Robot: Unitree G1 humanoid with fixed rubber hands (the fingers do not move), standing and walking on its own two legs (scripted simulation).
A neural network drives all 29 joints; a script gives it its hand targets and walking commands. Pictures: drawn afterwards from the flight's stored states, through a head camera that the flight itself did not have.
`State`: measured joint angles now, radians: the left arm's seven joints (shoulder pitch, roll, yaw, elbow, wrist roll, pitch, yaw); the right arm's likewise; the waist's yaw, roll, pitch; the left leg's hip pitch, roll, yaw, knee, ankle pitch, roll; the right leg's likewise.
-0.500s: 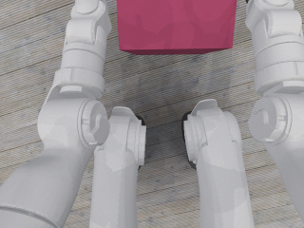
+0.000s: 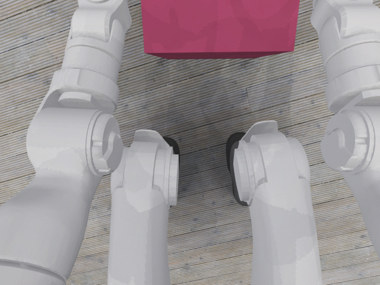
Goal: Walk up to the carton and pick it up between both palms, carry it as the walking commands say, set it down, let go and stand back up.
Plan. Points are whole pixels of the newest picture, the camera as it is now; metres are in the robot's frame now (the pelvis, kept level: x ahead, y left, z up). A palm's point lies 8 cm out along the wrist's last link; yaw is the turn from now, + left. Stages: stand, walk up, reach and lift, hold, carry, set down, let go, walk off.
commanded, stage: set down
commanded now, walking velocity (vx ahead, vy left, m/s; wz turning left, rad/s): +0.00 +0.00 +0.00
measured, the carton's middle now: out of the picture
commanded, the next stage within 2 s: let go in 1.62 s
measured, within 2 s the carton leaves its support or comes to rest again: neither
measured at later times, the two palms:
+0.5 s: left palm out of the picture +0.57 +0.13 -0.12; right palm out of the picture +0.55 -0.23 -0.12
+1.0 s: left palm out of the picture +0.57 +0.13 +0.04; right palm out of the picture +0.55 -0.24 +0.04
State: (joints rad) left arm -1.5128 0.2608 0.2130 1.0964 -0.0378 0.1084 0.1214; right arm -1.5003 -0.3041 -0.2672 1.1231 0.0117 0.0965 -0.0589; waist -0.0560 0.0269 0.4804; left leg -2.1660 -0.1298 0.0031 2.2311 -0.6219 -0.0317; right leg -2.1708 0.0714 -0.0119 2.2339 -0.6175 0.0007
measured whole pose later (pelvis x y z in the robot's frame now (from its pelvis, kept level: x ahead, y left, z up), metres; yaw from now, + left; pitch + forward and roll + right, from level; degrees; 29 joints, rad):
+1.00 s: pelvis +0.02 +0.00 +0.14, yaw +0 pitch +46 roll +2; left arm -1.29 0.26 0.23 0.89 -0.05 0.20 0.13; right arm -1.29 -0.33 -0.27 0.94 0.06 0.18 -0.04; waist -0.04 0.01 0.03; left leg -1.98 -0.09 -0.01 1.69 -0.52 -0.01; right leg -2.00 0.06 0.01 1.69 -0.50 -0.01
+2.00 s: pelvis +0.09 -0.01 +0.35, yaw -2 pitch +36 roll +1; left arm -0.53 0.13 0.20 0.59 0.09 0.11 0.03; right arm -0.54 -0.21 -0.23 0.65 -0.07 0.09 0.05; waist -0.01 0.00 -0.06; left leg -1.10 -0.05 -0.05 0.75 -0.27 0.00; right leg -1.12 0.06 0.05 0.75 -0.25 -0.02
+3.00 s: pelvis +0.13 +0.01 +0.40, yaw -2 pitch -3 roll +0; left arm 0.21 0.24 0.03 0.51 0.03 0.10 -0.01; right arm 0.22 -0.24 -0.03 0.50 -0.03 0.12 0.02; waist 0.00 0.00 0.05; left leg -0.13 -0.04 -0.04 0.51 -0.32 0.03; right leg -0.14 0.05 0.05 0.49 -0.30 -0.01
